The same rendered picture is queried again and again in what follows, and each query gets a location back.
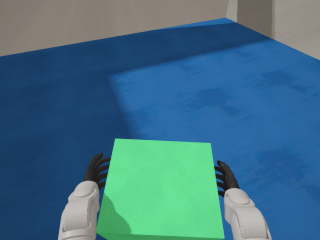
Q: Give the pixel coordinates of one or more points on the robot left forearm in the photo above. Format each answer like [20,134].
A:
[79,218]

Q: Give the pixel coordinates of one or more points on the robot right forearm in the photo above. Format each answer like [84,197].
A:
[247,222]

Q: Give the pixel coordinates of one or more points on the carton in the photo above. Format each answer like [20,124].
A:
[160,190]

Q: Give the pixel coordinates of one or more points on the robot left hand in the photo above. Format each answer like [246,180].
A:
[93,170]

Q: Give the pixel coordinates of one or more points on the robot right hand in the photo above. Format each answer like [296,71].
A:
[228,178]

